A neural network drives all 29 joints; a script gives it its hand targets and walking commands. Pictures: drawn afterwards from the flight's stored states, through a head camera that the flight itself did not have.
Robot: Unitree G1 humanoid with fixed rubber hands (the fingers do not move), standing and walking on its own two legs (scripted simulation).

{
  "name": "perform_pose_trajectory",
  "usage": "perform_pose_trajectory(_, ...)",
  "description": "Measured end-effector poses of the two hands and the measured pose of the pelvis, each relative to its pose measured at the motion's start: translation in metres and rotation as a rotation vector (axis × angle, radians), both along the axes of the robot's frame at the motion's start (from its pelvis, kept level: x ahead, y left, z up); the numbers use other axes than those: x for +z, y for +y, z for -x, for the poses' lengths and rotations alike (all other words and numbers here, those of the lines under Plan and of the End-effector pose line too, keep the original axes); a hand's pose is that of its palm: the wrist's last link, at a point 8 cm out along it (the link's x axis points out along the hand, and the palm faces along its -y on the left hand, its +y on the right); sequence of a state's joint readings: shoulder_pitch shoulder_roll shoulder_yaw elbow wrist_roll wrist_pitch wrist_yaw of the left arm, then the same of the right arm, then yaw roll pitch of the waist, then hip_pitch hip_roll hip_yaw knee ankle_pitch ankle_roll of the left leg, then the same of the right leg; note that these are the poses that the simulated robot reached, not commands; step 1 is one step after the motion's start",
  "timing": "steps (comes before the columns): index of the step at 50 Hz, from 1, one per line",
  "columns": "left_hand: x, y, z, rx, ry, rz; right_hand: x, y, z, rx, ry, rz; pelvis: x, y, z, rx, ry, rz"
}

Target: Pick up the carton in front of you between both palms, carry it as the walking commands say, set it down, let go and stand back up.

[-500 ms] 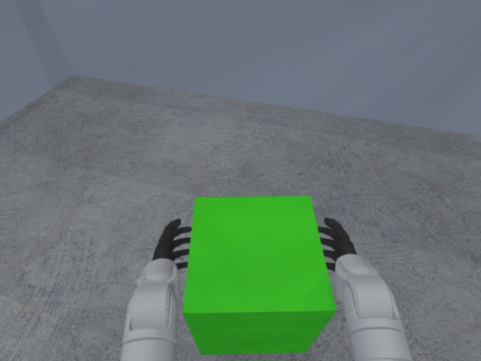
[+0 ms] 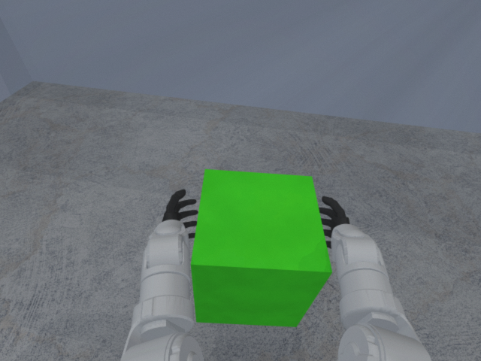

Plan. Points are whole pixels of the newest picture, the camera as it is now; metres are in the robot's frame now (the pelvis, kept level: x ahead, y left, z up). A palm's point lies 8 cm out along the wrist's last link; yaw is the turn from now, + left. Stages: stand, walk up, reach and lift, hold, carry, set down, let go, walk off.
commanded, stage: set down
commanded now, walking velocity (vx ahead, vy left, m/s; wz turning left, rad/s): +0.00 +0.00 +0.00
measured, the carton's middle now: (252, 251) +0.34 +0.01 -0.04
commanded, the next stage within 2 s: none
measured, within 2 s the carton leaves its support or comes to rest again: neither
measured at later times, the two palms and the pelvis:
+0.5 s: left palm (197, 255) +0.40 +0.14 -0.17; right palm (317, 262) +0.39 -0.16 -0.18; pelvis -0.02 -0.01 -0.10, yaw -2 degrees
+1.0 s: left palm (194, 267) +0.45 +0.16 -0.31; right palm (296, 271) +0.44 -0.14 -0.32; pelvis -0.02 -0.01 -0.21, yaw -5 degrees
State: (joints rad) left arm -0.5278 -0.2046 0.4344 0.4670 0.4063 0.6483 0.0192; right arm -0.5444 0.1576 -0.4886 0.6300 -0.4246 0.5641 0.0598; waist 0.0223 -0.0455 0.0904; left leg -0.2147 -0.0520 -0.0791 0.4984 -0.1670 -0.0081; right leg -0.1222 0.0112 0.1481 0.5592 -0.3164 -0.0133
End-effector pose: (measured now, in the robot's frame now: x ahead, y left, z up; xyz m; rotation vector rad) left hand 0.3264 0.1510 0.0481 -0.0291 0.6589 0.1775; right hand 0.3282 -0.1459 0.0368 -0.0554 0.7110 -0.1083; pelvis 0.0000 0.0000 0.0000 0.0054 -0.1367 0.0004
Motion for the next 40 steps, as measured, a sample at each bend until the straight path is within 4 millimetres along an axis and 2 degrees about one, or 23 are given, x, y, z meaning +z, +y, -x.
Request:
perform_pose_trajectory(4, -0.012, -0.007, -0.018, -0.019, 0.02, -0.005, -0.016, -0.006, -0.009, -0.02, 0.03, 0.001, -0.007, 0.004, 0.009, -0.014, 0.038, 0.005)
perform_pose_trajectory(7, -0.032, -0.013, -0.032, -0.049, 0.026, -0.014, -0.036, -0.013, -0.016, -0.04, 0.036, 0.008, -0.015, 0.005, 0.016, -0.022, 0.105, 0.013)
perform_pose_trajectory(10, -0.062, -0.019, -0.042, -0.074, 0.03, -0.021, -0.063, -0.019, -0.023, -0.053, 0.041, 0.02, -0.024, 0.003, 0.02, -0.029, 0.196, 0.011)
perform_pose_trajectory(14, -0.112, -0.022, -0.052, -0.092, 0.034, -0.043, -0.111, -0.022, -0.033, -0.047, 0.047, 0.028, -0.039, 0.0, 0.024, -0.036, 0.328, 0.008)
perform_pose_trajectory(18, -0.161, -0.02, -0.06, -0.082, 0.012, -0.043, -0.161, -0.02, -0.044, -0.045, 0.024, 0.014, -0.058, -0.006, 0.026, -0.036, 0.468, 0.008)
perform_pose_trajectory(22, -0.199, -0.017, -0.07, -0.064, -0.018, -0.024, -0.198, -0.017, -0.056, -0.057, -0.005, -0.013, -0.08, -0.011, 0.021, -0.035, 0.609, 0.012)
perform_pose_trajectory(34, -0.256, -0.001, -0.103, -0.035, -0.025, -0.004, -0.252, -0.002, -0.095, -0.07, -0.009, -0.055, -0.132, -0.017, 0.005, -0.038, 0.83, 0.022)
perform_pose_trajectory(40, -0.289, 0.007, -0.113, -0.041, -0.007, -0.01, -0.286, 0.006, -0.104, -0.065, 0.008, -0.046, -0.155, -0.014, 0.004, -0.04, 0.897, 0.03)
